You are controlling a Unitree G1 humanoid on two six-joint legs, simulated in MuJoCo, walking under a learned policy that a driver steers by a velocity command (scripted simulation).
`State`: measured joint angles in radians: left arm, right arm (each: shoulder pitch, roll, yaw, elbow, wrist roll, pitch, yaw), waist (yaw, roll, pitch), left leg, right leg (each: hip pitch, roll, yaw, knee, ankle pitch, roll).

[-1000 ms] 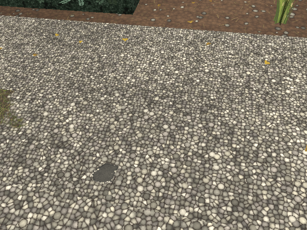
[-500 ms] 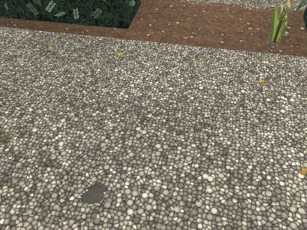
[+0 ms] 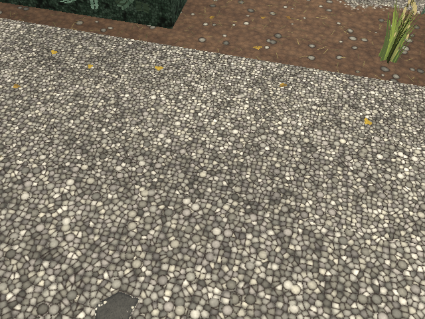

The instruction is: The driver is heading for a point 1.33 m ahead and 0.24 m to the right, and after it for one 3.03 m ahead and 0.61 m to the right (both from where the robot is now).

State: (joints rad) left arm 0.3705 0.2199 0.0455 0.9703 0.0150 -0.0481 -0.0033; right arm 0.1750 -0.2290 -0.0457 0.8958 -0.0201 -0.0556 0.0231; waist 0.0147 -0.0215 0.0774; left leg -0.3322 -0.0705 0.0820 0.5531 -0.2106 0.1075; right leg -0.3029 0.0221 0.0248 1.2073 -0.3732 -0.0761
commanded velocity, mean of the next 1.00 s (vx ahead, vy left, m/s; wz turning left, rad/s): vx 0.50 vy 0.00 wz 0.00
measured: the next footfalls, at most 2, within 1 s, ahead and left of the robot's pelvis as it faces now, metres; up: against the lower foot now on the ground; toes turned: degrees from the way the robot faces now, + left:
right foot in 0.62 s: +0.55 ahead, -0.15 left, -0.19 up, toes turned -3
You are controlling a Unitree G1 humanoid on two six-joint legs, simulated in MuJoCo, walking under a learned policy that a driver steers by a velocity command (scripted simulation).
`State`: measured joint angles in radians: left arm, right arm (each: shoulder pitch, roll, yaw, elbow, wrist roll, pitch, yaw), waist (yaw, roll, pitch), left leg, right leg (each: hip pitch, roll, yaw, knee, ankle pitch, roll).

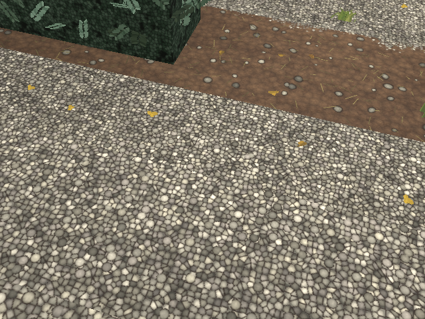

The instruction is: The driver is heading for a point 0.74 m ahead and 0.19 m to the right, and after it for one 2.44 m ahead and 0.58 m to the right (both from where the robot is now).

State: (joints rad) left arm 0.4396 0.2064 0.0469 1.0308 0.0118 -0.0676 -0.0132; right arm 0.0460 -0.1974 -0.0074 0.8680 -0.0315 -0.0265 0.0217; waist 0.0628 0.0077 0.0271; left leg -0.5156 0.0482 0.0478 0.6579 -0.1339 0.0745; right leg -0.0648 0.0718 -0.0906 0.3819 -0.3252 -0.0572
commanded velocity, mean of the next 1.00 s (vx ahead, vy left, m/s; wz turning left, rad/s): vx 0.30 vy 0.00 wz -0.42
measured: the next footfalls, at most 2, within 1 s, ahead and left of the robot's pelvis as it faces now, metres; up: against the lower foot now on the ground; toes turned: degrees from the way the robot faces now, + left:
left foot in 0.04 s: +0.16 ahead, +0.10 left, +0.00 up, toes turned +2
right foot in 0.50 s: +0.27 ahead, -0.10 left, +0.00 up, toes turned -24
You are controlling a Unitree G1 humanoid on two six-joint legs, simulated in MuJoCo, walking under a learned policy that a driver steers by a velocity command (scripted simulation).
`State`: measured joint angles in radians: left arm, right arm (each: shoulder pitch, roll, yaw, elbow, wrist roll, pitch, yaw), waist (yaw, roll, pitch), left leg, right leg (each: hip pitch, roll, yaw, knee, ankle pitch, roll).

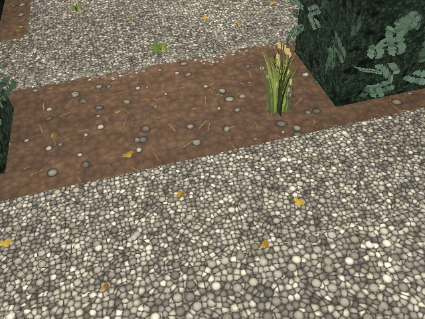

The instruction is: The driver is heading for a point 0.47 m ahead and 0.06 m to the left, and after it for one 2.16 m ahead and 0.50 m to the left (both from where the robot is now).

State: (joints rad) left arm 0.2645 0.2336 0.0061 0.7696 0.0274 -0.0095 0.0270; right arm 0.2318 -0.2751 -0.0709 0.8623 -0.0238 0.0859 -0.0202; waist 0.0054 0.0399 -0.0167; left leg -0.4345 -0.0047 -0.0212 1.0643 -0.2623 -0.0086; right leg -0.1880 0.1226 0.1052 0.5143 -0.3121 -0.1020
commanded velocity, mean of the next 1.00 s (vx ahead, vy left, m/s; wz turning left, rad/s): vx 0.06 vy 0.00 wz -0.04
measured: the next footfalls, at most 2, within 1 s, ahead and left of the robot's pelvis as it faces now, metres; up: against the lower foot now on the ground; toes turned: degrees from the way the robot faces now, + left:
left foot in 0.10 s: -0.03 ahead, +0.13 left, +0.00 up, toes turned -1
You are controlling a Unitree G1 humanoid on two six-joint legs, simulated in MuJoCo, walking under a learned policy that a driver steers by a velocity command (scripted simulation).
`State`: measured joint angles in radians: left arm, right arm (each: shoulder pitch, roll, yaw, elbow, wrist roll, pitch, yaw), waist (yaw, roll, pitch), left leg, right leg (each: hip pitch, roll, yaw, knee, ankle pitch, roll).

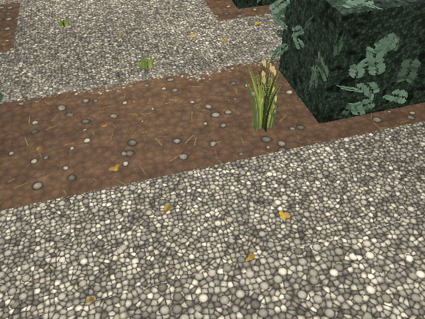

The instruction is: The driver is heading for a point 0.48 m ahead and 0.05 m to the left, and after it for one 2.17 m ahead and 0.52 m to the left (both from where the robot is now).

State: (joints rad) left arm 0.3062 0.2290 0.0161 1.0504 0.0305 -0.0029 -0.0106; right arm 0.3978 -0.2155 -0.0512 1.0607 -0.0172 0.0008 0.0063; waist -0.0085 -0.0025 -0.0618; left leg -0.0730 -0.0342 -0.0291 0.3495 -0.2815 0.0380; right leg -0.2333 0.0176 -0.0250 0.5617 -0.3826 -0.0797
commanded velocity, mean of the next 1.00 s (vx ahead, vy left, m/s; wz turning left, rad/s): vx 0.46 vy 0.00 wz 0.26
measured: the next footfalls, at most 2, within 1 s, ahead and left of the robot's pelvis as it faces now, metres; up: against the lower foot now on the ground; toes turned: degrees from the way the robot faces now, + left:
left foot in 0.62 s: +0.49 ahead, +0.06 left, -0.19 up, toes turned +8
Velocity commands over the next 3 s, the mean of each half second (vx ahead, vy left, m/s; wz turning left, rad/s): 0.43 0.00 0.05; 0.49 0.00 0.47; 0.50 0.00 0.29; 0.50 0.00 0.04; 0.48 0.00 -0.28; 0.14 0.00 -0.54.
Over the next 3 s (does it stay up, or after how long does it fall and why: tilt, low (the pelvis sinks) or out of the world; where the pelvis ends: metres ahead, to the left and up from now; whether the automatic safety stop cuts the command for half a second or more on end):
stays up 1.28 0.42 -0.39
